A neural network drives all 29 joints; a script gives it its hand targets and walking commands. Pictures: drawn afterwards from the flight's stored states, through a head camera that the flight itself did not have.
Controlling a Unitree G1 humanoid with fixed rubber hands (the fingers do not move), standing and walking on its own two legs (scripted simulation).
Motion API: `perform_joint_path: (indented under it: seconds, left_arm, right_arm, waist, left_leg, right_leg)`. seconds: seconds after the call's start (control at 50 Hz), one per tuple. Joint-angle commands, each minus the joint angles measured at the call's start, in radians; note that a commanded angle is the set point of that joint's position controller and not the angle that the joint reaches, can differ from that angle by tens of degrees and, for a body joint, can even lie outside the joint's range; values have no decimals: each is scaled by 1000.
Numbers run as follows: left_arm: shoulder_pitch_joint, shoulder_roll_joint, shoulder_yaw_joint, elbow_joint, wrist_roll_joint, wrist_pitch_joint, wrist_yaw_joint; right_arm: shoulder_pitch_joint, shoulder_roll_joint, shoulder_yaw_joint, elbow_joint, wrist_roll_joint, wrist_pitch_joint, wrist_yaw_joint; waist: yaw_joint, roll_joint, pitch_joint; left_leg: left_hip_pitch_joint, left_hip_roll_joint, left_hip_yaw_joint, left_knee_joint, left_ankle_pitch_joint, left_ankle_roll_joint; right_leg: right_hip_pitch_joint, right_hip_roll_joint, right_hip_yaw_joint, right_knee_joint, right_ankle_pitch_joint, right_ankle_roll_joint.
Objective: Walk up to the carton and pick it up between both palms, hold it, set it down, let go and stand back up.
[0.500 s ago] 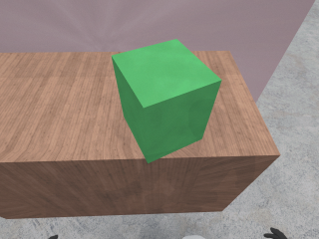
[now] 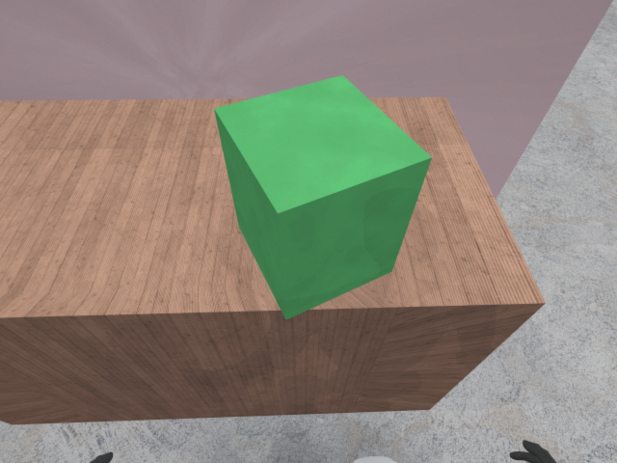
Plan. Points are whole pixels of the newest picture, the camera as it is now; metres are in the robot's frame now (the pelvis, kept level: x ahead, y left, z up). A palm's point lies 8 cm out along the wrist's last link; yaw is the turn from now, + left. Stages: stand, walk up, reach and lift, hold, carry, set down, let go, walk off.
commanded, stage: walk up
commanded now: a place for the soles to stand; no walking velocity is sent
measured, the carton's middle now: (313, 199) +0.46 -0.01 +0.06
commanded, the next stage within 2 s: reach and lift in 0.02 s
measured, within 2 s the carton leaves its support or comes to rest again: neither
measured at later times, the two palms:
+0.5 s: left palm (124, 436) +0.17 +0.25 -0.07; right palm (540, 443) +0.14 -0.29 -0.07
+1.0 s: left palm out of the picture +0.13 +0.21 -0.03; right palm (565, 448) +0.13 -0.30 -0.03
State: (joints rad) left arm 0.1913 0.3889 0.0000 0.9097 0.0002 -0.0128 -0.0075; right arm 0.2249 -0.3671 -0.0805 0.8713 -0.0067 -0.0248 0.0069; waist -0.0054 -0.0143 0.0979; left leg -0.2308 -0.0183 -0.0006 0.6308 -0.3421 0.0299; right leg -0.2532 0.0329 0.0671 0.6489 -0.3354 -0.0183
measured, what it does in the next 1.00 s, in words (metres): stands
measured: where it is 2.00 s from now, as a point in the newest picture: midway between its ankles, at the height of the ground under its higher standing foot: outside the picture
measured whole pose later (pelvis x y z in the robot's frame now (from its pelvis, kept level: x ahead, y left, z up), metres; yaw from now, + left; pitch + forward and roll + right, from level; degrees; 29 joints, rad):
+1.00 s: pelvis -0.04 -0.02 +0.01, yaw +0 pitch -9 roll +2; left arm 0.24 0.17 0.00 0.28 0.00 0.32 0.16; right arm 0.15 -0.37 -0.09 0.62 0.05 -0.02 0.25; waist -0.01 -0.01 0.07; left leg -0.11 -0.01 0.00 0.49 -0.24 0.01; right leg -0.15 0.03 0.06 0.56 -0.24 -0.02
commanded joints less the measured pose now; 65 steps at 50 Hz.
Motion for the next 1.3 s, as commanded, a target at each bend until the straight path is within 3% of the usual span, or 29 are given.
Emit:
perform_joint_path:
  seconds: [0.0, 0.02, 0.04, 0.06, 0.1, 0.12, 0.14, 0.18, 0.26, 0.3, 0.36, 0.42, 0.44, 0.52, 0.58, 0.74, 0.78, 0.86, 0.88, 0.9, 0.94, 1.02, 1.04, 1.14, 1.22, 1.28]
  left_arm:
    - [-78, 211, 64, -43, 24, -40, 8]
    - [-428, 185, 113, -325, 6, 168, 45]
    - [-453, 149, 87, -359, 13, 277, 62]
    - [-422, 128, 77, -399, 21, 331, 65]
    - [-355, 112, 69, -449, 28, 388, 53]
    - [-314, 98, 66, -497, 28, 402, 50]
    - [-279, 108, 77, -510, 37, 414, 48]
    - [-192, 85, 87, -528, 48, 424, 48]
    - [-70, 20, 111, -589, 50, 390, 66]
    - [-17, -8, 103, -598, 54, 372, 74]
    - [-6, -29, 96, -591, 58, 364, 86]
    - [-37, -46, 93, -627, 49, 346, 102]
    - [-43, -50, 92, -635, 53, 341, 108]
    - [-74, -75, 75, -739, 40, 330, 135]
    - [-61, -103, 54, -755, 27, 321, 145]
    - [-29, -139, 11, -806, -8, 274, 178]
    - [-34, -159, -11, -829, -12, 277, 187]
    - [-43, -187, -26, -826, -9, 281, 192]
    - [-50, -188, -21, -839, 4, 277, 194]
    - [-47, -197, -34, -849, -6, 279, 196]
    - [-66, -210, -31, -899, 10, 271, 204]
    - [-73, -223, -23, -929, -1, 281, 212]
    - [-77, -218, -16, -945, 11, 276, 216]
    - [-86, -234, -19, -982, -11, 298, 231]
    - [-59, -277, -37, -1058, -18, 299, 255]
    - [-28, -292, -35, -1077, -27, 294, 259]
  right_arm:
    - [-89, -218, -15, -33, -5, -24, -10]
    - [-433, -135, -115, 64, -144, -182, 13]
    - [-360, -148, -123, 86, -158, -183, 44]
    - [-321, -176, -140, 68, -147, -184, 59]
    - [-269, -191, -129, 48, -120, -174, 66]
    - [-237, -200, -126, 17, -97, -178, 69]
    - [-211, -221, -131, -8, -83, -180, 71]
    - [-183, -233, -125, -30, -45, -187, 81]
    - [-136, -273, -132, -88, 12, -226, 106]
    - [-115, -276, -118, -126, 43, -243, 121]
    - [-115, -276, -101, -139, 63, -226, 138]
    - [-119, -277, -92, -166, 84, -186, 156]
    - [-123, -281, -97, -167, 82, -179, 159]
    - [-137, -285, -112, -190, 107, -131, 182]
    - [-123, -296, -127, -203, 100, -106, 193]
    - [-126, -282, -151, -371, 101, -98, 218]
    - [-128, -293, -158, -385, 110, -82, 228]
    - [-148, -303, -150, -440, 118, -51, 242]
    - [-154, -296, -132, -481, 129, -46, 243]
    - [-154, -307, -150, -493, 120, -41, 244]
    - [-150, -315, -136, -514, 145, -28, 246]
    - [-156, -309, -140, -568, 152, -6, 246]
    - [-157, -308, -137, -561, 163, -4, 245]
    - [-188, -306, -127, -628, 186, 17, 252]
    - [-179, -335, -124, -634, 237, 11, 271]
    - [-164, -360, -116, -658, 261, 0, 272]
  waist:
    - [-9, -3, -100]
    - [-45, 72, -81]
    - [-54, 52, -8]
    - [-65, 60, -8]
    - [-64, 14, -86]
    - [-50, 23, -145]
    - [-50, -10, -185]
    - [-29, 0, -235]
    - [-6, 25, -287]
    - [13, 21, -282]
    - [26, 19, -226]
    - [24, 8, -181]
    - [24, 12, -163]
    - [20, 44, -116]
    - [6, 17, -120]
    - [51, -41, -128]
    - [49, -18, -110]
    - [51, -36, -80]
    - [66, -13, -74]
    - [50, -27, -87]
    - [36, 14, -82]
    - [38, -27, -83]
    - [41, -6, -82]
    - [65, -76, -62]
    - [79, -54, -95]
    - [80, -88, -98]
  left_leg:
    - [38, 110, -116, -151, 93, 56]
    - [-108, 61, 9, -81, -9, -60]
    - [-118, 73, 25, -54, -68, -48]
    - [-109, 84, 19, -44, -65, -45]
    - [-51, 72, 35, -8, 23, -42]
    - [1, 75, 37, 2, 79, -46]
    - [35, 74, 35, 16, 119, -42]
    - [104, 71, 24, 3, 233, -46]
    - [233, 65, -19, -41, 509, -81]
    - [279, 63, -30, -64, 586, -84]
    - [246, 57, -29, -124, 556, -83]
    - [214, 46, -12, -185, 456, -69]
    - [205, 51, -18, -192, 472, -71]
    - [168, 55, 0, -261, 337, -67]
    - [164, 53, 10, -286, 262, -59]
    - [105, 49, 33, -347, 54, -32]
    - [89, 65, 20, -379, -19, -30]
    - [28, 76, 20, -404, -108, -14]
    - [-12, 77, 24, -411, -119, -10]
    - [-6, 77, 19, -415, -131, -9]
    - [-91, 95, 13, -442, -204, 9]
    - [-62, 76, 24, -420, -169, 4]
    - [-69, 69, 28, -425, -157, 4]
    - [33, 41, 38, -391, -93, -22]
    - [63, 51, 25, -397, -56, -27]
    - [69, 45, 24, -378, 4, -29]
  right_leg:
    - [-14, -108, 184, -205, 156, -65]
    - [-204, -27, -153, -62, -16, -33]
    - [-243, -50, -152, -36, -63, -51]
    - [-235, -51, -157, -19, -39, -55]
    - [-170, -49, -146, -47, 55, -51]
    - [-141, -44, -144, -61, 114, -49]
    - [-122, -36, -150, -64, 169, -41]
    - [-83, -23, -159, -80, 271, -36]
    - [-12, 4, -169, -141, 413, -29]
    - [1, 17, -173, -178, 454, -26]
    - [35, 22, -163, -212, 454, -23]
    - [61, 18, -142, -246, 448, -20]
    - [57, 21, -147, -244, 452, -21]
    - [46, 11, -126, -281, 369, -22]
    - [51, 14, -117, -297, 340, -23]
    - [77, -8, -82, -329, 180, -12]
    - [74, -2, -95, -318, 138, -10]
    - [98, 6, -94, -311, 64, -3]
    - [125, 4, -80, -312, 56, -2]
    - [120, 7, -87, -307, 61, -3]
    - [197, 25, -84, -281, 53, 4]
    - [175, 6, -49, -308, 11, 0]
    - [180, 6, -48, -311, 17, -1]
    - [56, -31, -2, -374, -101, -12]
    - [45, -20, -20, -369, -38, -31]
    - [43, -24, -5, -381, -16, -33]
